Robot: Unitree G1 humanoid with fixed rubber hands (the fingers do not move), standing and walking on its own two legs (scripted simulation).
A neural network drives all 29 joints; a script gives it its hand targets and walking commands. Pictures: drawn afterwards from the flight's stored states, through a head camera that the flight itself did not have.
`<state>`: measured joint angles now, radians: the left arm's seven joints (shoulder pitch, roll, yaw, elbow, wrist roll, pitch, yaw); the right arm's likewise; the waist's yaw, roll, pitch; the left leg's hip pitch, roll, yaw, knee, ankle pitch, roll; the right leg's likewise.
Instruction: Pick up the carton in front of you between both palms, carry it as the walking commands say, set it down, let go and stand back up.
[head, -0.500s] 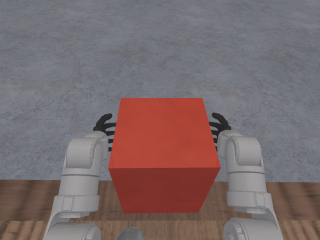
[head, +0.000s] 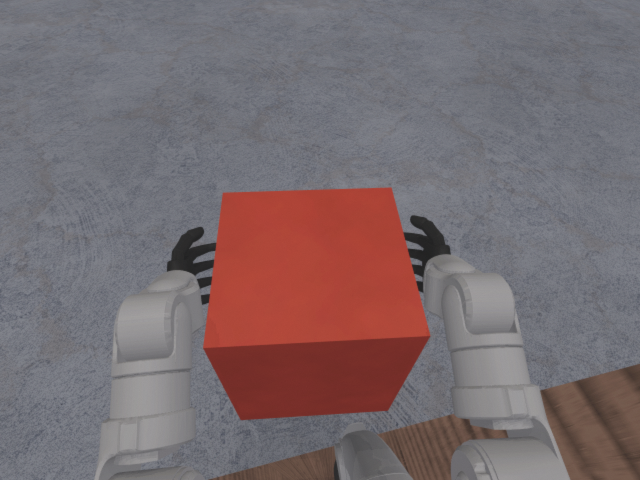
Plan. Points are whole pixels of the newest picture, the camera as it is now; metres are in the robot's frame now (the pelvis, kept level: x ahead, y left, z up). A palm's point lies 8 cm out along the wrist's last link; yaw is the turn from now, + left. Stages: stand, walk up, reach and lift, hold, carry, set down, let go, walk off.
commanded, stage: carry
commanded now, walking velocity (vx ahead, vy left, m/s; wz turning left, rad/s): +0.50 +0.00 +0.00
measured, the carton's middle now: (311, 310) +0.34 -0.04 +0.00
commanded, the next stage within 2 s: none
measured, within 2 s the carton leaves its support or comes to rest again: neither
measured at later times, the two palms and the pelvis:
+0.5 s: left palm (185, 158) +0.75 +0.16 -0.06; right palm (327, 149) +0.76 -0.14 -0.07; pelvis +0.41 -0.01 -0.15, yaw -2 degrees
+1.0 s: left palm (214, 83) +1.14 +0.11 -0.11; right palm (320, 78) +1.14 -0.19 -0.11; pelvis +0.79 -0.03 -0.21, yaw +0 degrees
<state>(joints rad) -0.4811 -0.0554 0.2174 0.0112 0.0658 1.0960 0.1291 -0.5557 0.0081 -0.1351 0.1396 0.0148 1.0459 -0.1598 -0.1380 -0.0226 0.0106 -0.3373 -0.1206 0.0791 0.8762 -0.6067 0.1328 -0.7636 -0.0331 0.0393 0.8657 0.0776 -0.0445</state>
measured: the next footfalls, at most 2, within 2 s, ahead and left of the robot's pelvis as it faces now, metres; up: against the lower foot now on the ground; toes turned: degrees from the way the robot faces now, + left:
right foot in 0.12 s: +0.27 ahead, -0.07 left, -0.12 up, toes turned -1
left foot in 0.54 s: +0.64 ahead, +0.06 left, -0.24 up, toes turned +1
